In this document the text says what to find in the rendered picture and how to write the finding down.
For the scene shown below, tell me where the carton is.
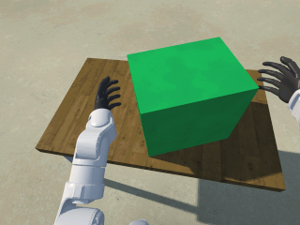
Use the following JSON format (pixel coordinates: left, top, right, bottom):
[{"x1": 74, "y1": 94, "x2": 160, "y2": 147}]
[{"x1": 127, "y1": 37, "x2": 260, "y2": 157}]

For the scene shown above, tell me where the right robot forearm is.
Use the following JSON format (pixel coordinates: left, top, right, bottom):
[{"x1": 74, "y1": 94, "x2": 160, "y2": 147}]
[{"x1": 287, "y1": 89, "x2": 300, "y2": 131}]

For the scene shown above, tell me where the left robot upper arm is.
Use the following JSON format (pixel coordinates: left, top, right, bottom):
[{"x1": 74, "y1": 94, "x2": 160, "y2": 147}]
[{"x1": 55, "y1": 205, "x2": 105, "y2": 225}]

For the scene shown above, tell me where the left robot hand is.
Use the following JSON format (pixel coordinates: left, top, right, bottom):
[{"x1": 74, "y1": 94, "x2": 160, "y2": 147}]
[{"x1": 94, "y1": 76, "x2": 122, "y2": 110}]

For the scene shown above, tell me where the right robot hand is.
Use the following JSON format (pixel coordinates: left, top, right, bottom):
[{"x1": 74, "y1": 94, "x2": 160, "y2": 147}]
[{"x1": 257, "y1": 56, "x2": 300, "y2": 103}]

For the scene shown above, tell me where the table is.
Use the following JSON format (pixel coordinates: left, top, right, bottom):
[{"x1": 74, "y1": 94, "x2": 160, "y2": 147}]
[{"x1": 35, "y1": 57, "x2": 286, "y2": 192}]

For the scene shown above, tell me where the left robot forearm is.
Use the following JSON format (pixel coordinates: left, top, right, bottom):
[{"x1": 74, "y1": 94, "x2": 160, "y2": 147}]
[{"x1": 53, "y1": 108, "x2": 117, "y2": 225}]

